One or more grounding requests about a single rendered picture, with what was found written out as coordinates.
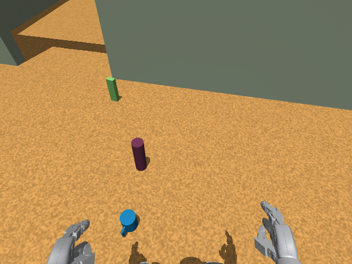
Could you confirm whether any right robot hand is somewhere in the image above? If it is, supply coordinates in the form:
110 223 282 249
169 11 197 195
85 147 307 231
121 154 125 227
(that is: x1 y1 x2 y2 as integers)
254 201 299 262

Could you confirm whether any left robot hand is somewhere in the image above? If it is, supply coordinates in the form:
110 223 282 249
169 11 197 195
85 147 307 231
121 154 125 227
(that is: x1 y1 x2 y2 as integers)
47 220 95 264

